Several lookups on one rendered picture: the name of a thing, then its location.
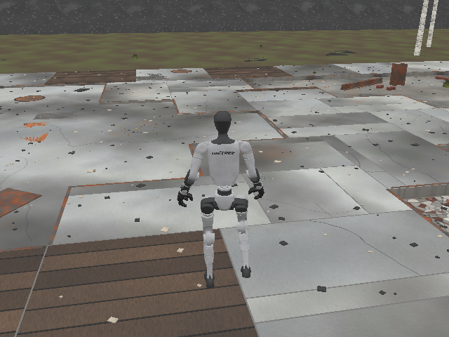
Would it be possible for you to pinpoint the right robot hand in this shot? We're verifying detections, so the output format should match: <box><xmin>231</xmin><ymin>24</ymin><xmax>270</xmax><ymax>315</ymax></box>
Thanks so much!
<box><xmin>248</xmin><ymin>186</ymin><xmax>264</xmax><ymax>199</ymax></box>

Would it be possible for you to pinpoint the robot right forearm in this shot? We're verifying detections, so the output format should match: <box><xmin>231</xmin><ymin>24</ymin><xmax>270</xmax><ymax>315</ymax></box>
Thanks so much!
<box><xmin>250</xmin><ymin>168</ymin><xmax>262</xmax><ymax>190</ymax></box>

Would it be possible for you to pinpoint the left robot hand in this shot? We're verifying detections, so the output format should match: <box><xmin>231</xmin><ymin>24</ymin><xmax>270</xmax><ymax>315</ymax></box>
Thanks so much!
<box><xmin>177</xmin><ymin>191</ymin><xmax>193</xmax><ymax>207</ymax></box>

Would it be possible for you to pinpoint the right robot shin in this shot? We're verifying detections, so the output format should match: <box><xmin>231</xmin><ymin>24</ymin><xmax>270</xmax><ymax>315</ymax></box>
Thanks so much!
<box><xmin>239</xmin><ymin>220</ymin><xmax>249</xmax><ymax>269</ymax></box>

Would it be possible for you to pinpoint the humanoid robot torso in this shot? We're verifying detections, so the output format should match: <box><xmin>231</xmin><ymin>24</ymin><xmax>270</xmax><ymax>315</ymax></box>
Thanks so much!
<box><xmin>207</xmin><ymin>138</ymin><xmax>240</xmax><ymax>211</ymax></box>

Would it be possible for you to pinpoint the robot left forearm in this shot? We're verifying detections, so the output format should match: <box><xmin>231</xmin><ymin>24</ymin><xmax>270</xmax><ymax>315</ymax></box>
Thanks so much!
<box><xmin>180</xmin><ymin>169</ymin><xmax>194</xmax><ymax>195</ymax></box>

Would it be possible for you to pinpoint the robot right upper arm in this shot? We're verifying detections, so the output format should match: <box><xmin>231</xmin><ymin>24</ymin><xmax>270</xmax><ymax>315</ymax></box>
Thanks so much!
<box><xmin>238</xmin><ymin>140</ymin><xmax>257</xmax><ymax>178</ymax></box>

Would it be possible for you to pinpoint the robot left upper arm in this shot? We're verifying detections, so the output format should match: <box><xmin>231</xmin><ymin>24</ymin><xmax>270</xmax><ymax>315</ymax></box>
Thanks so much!
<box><xmin>188</xmin><ymin>142</ymin><xmax>209</xmax><ymax>181</ymax></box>

